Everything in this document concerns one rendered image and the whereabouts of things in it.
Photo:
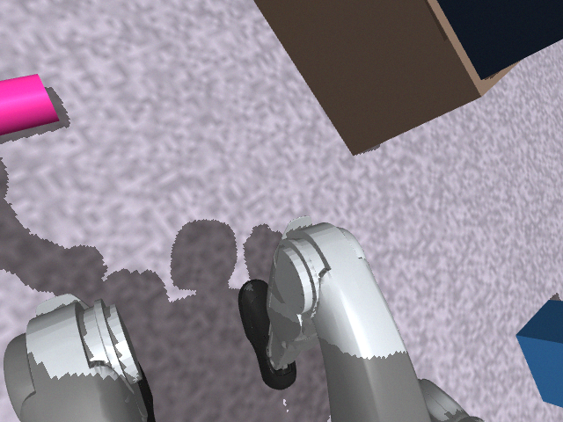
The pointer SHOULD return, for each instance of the bed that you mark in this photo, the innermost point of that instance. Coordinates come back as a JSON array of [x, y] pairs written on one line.
[[380, 68]]

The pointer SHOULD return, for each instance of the right robot foot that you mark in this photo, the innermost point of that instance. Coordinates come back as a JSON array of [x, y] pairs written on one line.
[[252, 303]]

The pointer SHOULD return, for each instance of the left robot foot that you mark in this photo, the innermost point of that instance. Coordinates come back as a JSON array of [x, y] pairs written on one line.
[[147, 396]]

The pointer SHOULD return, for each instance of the right robot hand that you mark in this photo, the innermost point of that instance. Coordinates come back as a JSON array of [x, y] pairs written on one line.
[[441, 407]]

